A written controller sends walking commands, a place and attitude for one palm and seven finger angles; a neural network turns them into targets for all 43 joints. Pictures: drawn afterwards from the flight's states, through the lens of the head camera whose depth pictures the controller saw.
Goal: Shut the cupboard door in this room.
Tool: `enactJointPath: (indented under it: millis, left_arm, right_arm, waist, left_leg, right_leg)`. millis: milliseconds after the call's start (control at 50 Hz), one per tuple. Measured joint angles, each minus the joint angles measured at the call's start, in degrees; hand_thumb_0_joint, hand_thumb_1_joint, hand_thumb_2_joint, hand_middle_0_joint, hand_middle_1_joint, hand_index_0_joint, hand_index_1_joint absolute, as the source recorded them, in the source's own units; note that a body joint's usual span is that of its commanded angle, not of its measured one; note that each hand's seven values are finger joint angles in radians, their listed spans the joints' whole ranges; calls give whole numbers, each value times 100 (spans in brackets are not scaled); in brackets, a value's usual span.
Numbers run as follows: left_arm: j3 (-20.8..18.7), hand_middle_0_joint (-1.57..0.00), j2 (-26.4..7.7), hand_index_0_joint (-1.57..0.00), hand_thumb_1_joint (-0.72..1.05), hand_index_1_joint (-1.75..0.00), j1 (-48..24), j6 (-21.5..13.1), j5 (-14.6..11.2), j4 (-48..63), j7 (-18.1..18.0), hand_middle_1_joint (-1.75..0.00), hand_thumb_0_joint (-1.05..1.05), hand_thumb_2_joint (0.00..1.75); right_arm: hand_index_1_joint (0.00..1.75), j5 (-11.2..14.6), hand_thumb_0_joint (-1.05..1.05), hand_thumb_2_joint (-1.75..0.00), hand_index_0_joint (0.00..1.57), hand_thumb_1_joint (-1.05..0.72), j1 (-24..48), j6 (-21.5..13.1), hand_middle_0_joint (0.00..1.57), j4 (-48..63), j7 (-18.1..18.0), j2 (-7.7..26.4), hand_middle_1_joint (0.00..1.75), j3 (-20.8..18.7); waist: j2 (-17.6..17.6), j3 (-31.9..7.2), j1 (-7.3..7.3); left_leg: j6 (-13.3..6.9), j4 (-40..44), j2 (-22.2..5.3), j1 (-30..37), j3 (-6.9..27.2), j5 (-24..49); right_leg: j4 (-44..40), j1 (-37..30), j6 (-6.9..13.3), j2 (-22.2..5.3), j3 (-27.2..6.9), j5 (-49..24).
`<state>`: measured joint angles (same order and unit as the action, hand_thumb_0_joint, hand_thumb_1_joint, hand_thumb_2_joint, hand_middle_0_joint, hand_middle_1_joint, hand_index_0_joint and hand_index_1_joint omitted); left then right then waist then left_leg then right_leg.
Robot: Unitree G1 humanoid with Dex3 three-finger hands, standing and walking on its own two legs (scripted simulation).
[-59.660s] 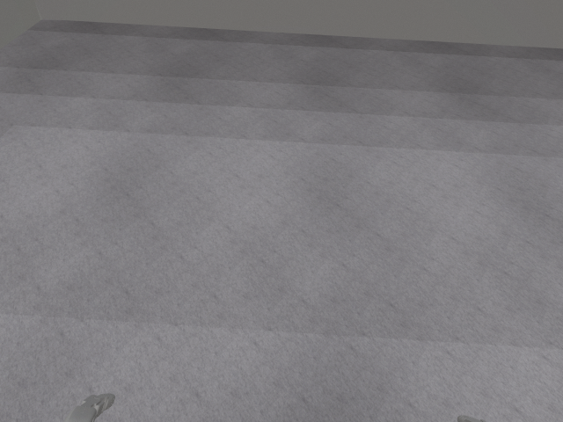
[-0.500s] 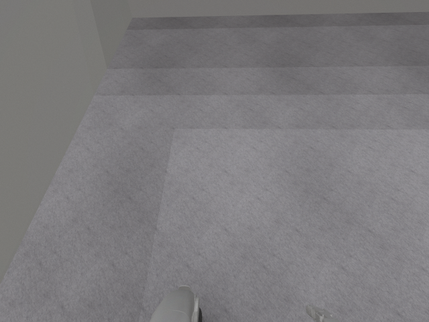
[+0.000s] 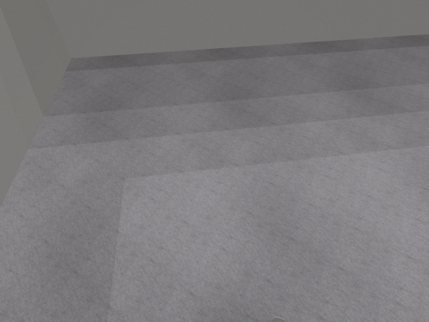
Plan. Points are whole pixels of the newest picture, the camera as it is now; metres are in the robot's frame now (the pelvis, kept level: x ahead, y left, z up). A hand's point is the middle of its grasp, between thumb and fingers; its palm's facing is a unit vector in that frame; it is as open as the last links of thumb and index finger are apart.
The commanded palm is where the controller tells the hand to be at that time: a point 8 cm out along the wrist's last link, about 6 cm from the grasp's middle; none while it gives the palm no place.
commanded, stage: walk to a spot facing it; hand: left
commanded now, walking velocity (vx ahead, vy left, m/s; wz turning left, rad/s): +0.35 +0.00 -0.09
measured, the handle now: out of the picture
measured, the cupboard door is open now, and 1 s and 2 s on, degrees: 100 100 100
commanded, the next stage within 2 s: turn to face it in 0.22 s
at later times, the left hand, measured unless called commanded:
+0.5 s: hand (155, 298) +0.20 +0.17 -0.20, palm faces +0.16 -0.98 -0.14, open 7.3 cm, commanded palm none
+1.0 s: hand (154, 234) +0.33 +0.20 -0.15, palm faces +0.39 -0.89 -0.25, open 7.4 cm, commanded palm none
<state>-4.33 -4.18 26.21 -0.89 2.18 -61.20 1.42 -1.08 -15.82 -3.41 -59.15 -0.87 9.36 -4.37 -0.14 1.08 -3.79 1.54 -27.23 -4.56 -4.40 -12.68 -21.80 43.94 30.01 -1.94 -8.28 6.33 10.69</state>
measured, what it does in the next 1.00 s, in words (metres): walks ahead, turning left: right foot, then left foot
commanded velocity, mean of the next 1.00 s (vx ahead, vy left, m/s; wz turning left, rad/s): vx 0.07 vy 0.00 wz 0.53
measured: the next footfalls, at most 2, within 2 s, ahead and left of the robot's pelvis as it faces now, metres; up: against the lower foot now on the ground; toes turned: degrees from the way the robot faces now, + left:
right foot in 0.06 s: +0.14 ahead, -0.14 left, +0.00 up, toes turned -10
left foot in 0.50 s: +0.33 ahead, +0.12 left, +0.00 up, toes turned +16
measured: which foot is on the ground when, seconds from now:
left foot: down 0.00-0.04, up 0.06-0.48, down 0.50-1.00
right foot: up 0.00-0.04, down 0.06-0.50, up 0.52-0.98, down 1.00-1.00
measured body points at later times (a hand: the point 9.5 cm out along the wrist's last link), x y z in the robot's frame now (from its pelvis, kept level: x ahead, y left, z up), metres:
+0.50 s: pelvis +0.20 +0.00 -0.02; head +0.24 +0.03 +0.43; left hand +0.19 +0.22 -0.18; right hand +0.26 -0.24 -0.15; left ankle +0.30 +0.11 -0.73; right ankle +0.10 -0.14 -0.73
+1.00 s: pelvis +0.27 -0.03 -0.01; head +0.32 -0.03 +0.44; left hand +0.31 +0.25 -0.13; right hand +0.43 -0.24 -0.16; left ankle +0.30 +0.11 -0.73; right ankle +0.32 -0.15 -0.74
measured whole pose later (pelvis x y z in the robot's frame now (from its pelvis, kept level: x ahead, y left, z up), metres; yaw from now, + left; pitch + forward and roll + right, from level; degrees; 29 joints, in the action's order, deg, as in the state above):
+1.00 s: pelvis +0.27 -0.03 -0.01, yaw +24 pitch +3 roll +0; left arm -3.4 -11.2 5.4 1.2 0.9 -48.7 -0.4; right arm -0.9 -11.9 2.1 -52.2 0.5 12.1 -5.5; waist -2.1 2.7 2.3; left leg -0.1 -33.6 3.5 -25.7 6.7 -10.4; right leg 32.9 18.4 -3.7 -1.2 2.1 18.0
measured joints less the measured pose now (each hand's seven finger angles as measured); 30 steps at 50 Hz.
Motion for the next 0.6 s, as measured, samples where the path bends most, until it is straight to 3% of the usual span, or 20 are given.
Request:
enactJointPath:
  millis: [40,60,100,140,180,240,320,440,480,500,540,600]
  left_arm:
    - [-28,-20,-235,-20,91,-30,-191,-105,12,133,-6,-30,0,90]
    - [-48,-20,-356,-20,91,-30,-312,-199,25,180,-29,-30,0,90]
    - [-49,-20,-469,-19,91,-30,-638,-334,-10,222,-98,-30,0,90]
    - [-40,-20,-526,-19,91,-30,-821,-394,-32,280,-142,-30,0,90]
    - [-9,-20,-555,-19,91,-30,-901,-375,-41,313,-182,-30,0,90]
    - [64,-20,-532,-19,91,-30,-951,-339,-28,303,-206,-30,0,90]
    - [140,-20,-466,-20,92,-30,-1053,-315,-6,264,-241,-30,0,90]
    - [157,-20,-524,-20,94,-30,-1163,-281,-48,271,-200,-30,1,90]
    - [147,-20,-547,-20,93,-30,-1124,-233,-67,278,-184,-30,1,90]
    - [130,-20,-560,-20,93,-30,-1095,-188,-92,272,-171,-30,1,90]
    - [106,-20,-655,-20,92,-30,-1230,-29,-153,253,-159,-30,0,90]
    - [58,-20,-772,-20,92,-30,-1512,132,-147,328,-189,-30,1,90]
  right_arm:
    - [30,-10,0,-90,20,-94,-134,26,20,-3,35,-46,29,19]
    - [30,1,0,-90,20,-94,-192,46,20,-21,60,-63,29,21]
    - [30,29,1,-90,20,-93,-137,169,20,-98,104,-26,29,24]
    - [30,27,1,-90,20,-93,-66,238,20,-131,127,-1,29,23]
    - [30,2,1,-90,20,-92,-13,252,20,-107,143,0,29,19]
    - [30,-20,1,-90,20,-93,23,299,20,-29,150,-2,29,-2]
    - [30,6,1,-90,20,-93,10,342,20,63,200,-28,29,-18]
    - [30,28,1,-90,20,-93,78,323,20,115,255,-28,29,46]
    - [30,15,1,-90,20,-93,96,291,20,192,268,0,29,68]
    - [30,-5,1,-90,20,-93,98,253,20,250,260,26,29,66]
    - [30,11,1,-90,20,-92,204,197,20,322,203,6,29,72]
    - [30,33,1,-90,20,-92,332,210,20,372,112,-30,29,91]
  waist:
    - [1,-46,104]
    - [4,-69,105]
    - [-92,46,90]
    - [-130,110,129]
    - [-137,92,221]
    - [-120,3,388]
    - [-48,13,544]
    - [76,375,486]
    - [159,465,456]
    - [190,477,477]
    - [277,554,545]
    - [271,569,562]
  left_leg:
    - [145,-444,-179,-8,-44,-387]
    - [97,-1014,-305,-232,-21,-596]
    - [-50,-2774,-306,-960,520,-747]
    - [-138,-4108,-174,-1657,837,-385]
    - [-147,-4615,-164,-2206,895,142]
    - [-68,-4408,-230,-2761,870,663]
    - [24,-3225,-308,-3009,789,1033]
    - [-45,-1443,-222,-2680,562,1178]
    - [-113,-995,-67,-2402,508,1399]
    - [-300,-905,22,-2309,520,1503]
    - [-563,-1292,169,-2465,563,1094]
    - [-593,-1138,282,-2374,652,959]
  right_leg:
    - [-566,-459,64,144,143,180]
    - [-615,-512,181,224,130,362]
    - [-237,-461,365,359,171,631]
    - [-352,-697,426,433,226,662]
    - [-674,-1022,409,487,288,626]
    - [-1201,-1498,372,533,401,594]
    - [-1770,-2082,297,535,634,612]
    - [-1801,-2667,34,426,1031,1065]
    - [-1305,-2653,-104,244,1087,1449]
    - [-779,-2495,-153,108,1077,1659]
    - [913,-1790,-192,117,516,2193]
    - [2573,-823,-215,364,-58,2044]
